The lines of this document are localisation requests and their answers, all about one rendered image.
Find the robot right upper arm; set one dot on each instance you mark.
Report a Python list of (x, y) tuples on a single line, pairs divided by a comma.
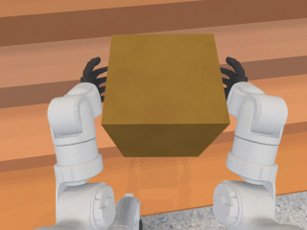
[(240, 205)]

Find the left robot shin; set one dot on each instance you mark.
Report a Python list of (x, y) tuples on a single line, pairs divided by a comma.
[(135, 225)]

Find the robot left hand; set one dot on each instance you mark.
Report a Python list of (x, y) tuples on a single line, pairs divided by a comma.
[(90, 75)]

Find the robot right hand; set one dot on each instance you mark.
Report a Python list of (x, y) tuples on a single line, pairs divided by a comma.
[(239, 76)]

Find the left robot forearm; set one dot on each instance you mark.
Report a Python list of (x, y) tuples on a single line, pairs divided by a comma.
[(71, 120)]

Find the robot left upper arm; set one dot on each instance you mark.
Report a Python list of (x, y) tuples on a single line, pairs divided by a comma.
[(89, 206)]

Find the right robot forearm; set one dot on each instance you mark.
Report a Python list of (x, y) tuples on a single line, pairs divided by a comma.
[(260, 122)]

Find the left robot thigh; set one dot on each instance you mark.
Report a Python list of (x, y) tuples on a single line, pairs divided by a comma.
[(127, 210)]

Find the carton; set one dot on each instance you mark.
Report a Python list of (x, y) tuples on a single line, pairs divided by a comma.
[(164, 94)]

